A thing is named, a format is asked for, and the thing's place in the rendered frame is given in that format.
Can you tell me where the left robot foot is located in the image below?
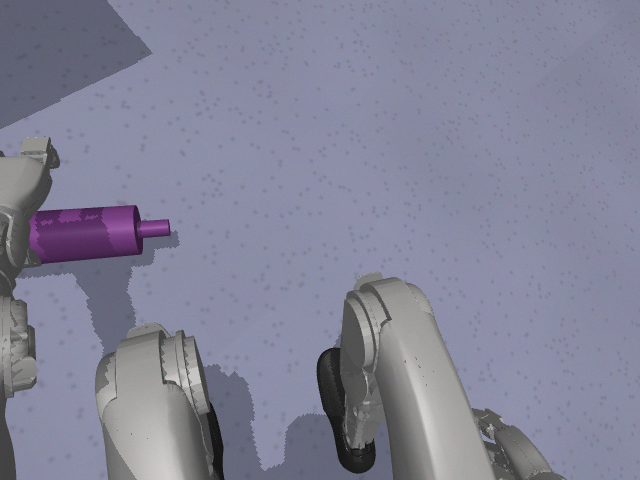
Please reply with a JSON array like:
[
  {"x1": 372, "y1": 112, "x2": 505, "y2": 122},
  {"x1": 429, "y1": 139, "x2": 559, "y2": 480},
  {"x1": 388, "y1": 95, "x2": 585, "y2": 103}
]
[{"x1": 206, "y1": 402, "x2": 225, "y2": 480}]

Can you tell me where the left robot hand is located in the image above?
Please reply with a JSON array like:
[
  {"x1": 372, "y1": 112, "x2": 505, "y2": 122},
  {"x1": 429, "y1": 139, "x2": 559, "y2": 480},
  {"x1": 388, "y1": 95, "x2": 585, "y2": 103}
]
[{"x1": 0, "y1": 137, "x2": 60, "y2": 268}]

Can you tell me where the right robot hand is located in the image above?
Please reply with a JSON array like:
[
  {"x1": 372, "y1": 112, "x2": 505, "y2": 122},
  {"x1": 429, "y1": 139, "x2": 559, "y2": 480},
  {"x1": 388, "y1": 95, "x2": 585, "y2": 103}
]
[{"x1": 472, "y1": 408, "x2": 554, "y2": 480}]

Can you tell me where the bottle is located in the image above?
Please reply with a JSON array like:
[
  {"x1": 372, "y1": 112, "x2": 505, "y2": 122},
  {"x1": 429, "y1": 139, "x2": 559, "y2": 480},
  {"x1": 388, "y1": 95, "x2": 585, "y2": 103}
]
[{"x1": 29, "y1": 205, "x2": 170, "y2": 264}]

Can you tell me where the right robot foot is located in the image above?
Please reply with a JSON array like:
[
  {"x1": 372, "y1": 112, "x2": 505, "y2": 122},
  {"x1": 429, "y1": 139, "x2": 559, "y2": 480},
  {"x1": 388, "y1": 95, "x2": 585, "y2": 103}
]
[{"x1": 317, "y1": 348, "x2": 376, "y2": 474}]

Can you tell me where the left robot arm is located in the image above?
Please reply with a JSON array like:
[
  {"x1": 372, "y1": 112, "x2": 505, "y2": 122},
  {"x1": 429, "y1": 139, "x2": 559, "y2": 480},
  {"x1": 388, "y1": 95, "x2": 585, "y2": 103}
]
[{"x1": 0, "y1": 206, "x2": 37, "y2": 480}]

